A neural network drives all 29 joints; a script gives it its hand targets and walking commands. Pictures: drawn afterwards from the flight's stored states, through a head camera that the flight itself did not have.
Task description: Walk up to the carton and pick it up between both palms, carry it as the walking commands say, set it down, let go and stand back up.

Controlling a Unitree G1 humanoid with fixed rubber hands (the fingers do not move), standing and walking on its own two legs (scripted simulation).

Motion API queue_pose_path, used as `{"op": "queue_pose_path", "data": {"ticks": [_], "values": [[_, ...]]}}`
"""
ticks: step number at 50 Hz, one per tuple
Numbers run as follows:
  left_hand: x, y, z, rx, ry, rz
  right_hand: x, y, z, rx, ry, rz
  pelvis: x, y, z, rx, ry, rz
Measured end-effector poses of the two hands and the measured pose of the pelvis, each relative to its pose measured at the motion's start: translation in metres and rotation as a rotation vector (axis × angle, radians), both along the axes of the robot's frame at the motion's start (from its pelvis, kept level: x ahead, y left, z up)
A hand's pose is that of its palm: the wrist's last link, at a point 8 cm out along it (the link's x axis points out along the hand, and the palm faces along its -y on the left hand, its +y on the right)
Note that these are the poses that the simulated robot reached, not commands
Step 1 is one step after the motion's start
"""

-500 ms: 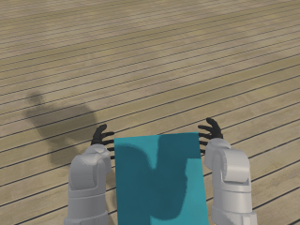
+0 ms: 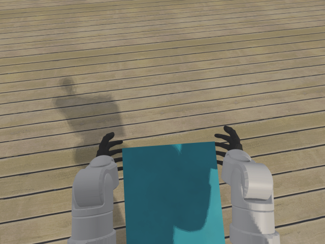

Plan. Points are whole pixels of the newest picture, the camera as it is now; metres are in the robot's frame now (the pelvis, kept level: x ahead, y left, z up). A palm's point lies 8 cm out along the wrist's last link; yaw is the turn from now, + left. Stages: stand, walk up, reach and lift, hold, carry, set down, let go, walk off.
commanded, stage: carry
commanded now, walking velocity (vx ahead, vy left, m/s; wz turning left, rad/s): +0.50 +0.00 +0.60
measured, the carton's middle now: (171, 185) +0.29 -0.01 -0.07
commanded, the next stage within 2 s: none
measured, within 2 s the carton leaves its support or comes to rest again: neither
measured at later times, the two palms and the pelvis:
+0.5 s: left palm (82, 83) +0.55 +0.23 +0.08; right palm (170, 59) +0.65 -0.03 +0.08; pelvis +0.32 +0.00 +0.00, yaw +20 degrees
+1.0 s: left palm (50, 44) +0.80 +0.41 +0.07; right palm (115, 20) +0.97 +0.19 +0.07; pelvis +0.64 +0.12 -0.02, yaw +38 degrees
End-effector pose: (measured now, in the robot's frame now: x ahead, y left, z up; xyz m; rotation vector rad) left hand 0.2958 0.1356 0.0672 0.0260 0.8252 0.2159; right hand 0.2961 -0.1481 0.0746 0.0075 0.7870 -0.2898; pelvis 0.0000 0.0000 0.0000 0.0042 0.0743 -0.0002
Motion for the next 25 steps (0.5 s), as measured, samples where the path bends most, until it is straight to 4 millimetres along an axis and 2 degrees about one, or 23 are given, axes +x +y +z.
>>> {"op": "queue_pose_path", "data": {"ticks": [6,10,14,20,25], "values": [[0.074,0.002,0.008,0.016,-0.08,0.13,0.11,0.004,0.001,0.026,-0.077,0.131,0.092,-0.032,-0.017,-0.01,-0.016,0.114],[0.11,0.01,0.01,0.024,-0.032,0.188,0.164,0.015,0.003,0.025,-0.033,0.185,0.141,-0.042,-0.006,-0.012,-0.008,0.21],[0.138,0.027,0.013,0.019,0.01,0.273,0.215,0.038,0.008,0.018,0.007,0.264,0.187,-0.045,0.006,0.014,0.004,0.277],[0.191,0.062,0.021,0.023,-0.02,0.377,0.293,0.081,0.013,0.034,-0.021,0.363,0.254,-0.031,0.009,0.043,-0.004,0.326],[0.253,0.099,0.017,0.022,-0.053,0.395,0.358,0.119,0.009,0.032,-0.054,0.39,0.321,0.002,-0.004,0.054,-0.022,0.352]]}}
